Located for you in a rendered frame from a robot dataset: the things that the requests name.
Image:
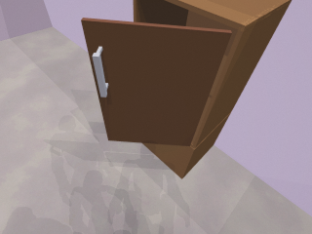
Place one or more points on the handle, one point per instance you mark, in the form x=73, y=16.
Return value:
x=102, y=86

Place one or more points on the cupboard door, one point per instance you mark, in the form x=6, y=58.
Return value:
x=159, y=77

